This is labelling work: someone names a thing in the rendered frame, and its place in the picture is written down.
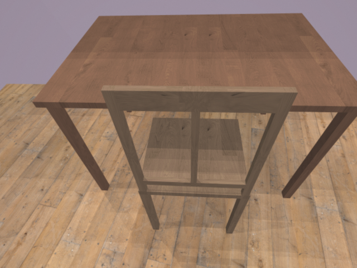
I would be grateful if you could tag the table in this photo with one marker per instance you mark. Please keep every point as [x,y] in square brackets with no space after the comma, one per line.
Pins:
[228,50]

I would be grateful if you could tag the chair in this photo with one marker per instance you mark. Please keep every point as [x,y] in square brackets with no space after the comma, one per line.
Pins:
[197,157]

